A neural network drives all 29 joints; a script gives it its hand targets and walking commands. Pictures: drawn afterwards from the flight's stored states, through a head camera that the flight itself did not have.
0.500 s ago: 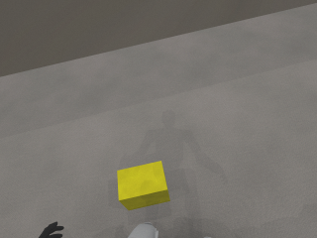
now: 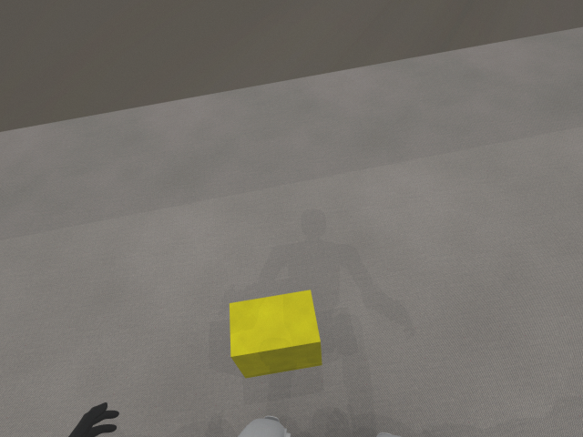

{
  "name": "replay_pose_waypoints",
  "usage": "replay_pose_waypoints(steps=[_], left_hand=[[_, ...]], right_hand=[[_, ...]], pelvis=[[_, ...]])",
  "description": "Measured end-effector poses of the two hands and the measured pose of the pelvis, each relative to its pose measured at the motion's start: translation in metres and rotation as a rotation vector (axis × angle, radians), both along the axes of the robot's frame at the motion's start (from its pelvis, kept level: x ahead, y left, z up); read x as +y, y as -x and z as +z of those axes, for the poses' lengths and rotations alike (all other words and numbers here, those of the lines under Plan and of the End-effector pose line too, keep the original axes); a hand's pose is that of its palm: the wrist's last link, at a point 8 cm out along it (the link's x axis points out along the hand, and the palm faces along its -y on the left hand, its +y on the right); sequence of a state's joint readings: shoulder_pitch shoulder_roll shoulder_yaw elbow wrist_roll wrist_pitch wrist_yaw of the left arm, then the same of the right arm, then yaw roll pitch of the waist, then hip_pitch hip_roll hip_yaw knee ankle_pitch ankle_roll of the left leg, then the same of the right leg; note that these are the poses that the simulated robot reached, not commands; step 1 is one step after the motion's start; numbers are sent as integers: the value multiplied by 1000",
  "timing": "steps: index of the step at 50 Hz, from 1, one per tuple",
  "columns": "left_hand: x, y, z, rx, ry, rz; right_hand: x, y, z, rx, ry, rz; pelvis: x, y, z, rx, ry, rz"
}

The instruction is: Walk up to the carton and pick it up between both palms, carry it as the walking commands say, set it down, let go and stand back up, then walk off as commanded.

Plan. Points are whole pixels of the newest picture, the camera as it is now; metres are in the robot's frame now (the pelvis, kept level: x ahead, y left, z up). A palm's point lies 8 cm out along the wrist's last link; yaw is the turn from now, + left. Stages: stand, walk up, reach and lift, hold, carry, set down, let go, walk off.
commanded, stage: walk up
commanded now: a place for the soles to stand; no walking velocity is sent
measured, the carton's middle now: (277, 335) +0.50 +0.15 -0.64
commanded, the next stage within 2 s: none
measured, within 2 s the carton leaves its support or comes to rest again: neither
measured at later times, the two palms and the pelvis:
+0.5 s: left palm out of the picture +0.07 +0.34 -0.08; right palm out of the picture +0.06 -0.31 -0.12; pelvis -0.02 +0.01 -0.01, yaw +3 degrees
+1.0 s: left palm out of the picture +0.05 +0.33 -0.08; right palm out of the picture +0.08 -0.31 -0.11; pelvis -0.02 -0.01 -0.01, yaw +6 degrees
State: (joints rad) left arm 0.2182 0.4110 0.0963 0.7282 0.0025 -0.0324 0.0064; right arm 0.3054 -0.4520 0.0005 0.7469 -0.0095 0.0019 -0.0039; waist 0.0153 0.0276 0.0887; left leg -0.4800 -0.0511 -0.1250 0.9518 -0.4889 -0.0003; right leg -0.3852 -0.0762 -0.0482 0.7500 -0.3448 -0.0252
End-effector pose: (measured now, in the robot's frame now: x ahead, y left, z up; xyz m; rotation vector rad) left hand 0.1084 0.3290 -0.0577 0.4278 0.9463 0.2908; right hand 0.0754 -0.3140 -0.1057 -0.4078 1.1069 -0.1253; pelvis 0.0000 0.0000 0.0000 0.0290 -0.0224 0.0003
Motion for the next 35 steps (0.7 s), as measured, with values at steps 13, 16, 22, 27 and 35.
replay_pose_waypoints(steps=[13,16,22,27,35], left_hand=[[0,22,-19,2,22,34],[-1,30,-14,-3,16,46],[9,39,-12,6,12,67],[8,37,-23,7,34,75],[-3,52,-15,-4,16,93]], right_hand=[[0,11,-7,1,12,17],[-2,7,-6,-2,10,33],[4,11,-7,20,13,42],[6,14,-8,13,23,32],[-3,0,-7,-4,6,76]], pelvis=[[-2,14,-12,-15,14,34],[-5,16,-9,-13,7,39],[3,18,-8,-11,4,56],[4,19,-13,-31,10,61],[-11,21,-9,-11,0,80]])
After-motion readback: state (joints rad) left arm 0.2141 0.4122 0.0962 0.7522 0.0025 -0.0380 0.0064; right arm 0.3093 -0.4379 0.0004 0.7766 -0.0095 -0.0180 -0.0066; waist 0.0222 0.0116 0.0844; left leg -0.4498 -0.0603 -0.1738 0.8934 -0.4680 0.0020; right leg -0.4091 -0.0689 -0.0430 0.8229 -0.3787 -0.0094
